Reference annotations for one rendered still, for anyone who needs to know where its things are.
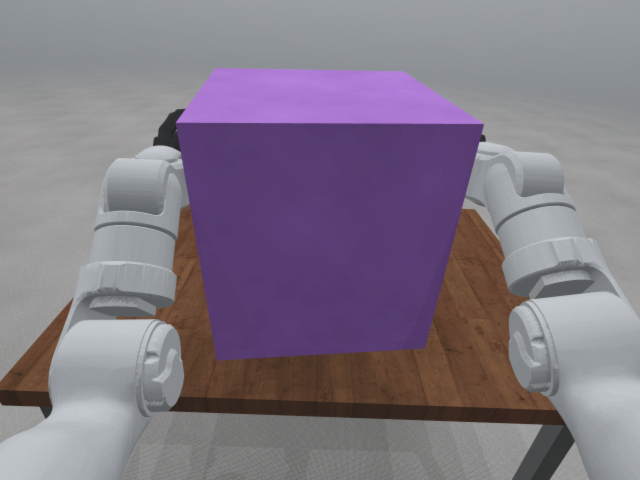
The carton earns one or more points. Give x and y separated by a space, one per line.
324 205

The table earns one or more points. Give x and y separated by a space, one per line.
464 374

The left robot forearm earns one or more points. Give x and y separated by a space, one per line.
130 269

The robot left upper arm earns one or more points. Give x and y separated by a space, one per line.
109 378

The right robot forearm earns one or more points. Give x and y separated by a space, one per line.
545 248

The left robot hand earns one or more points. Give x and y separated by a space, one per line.
167 134

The robot right upper arm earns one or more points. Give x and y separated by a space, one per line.
582 351

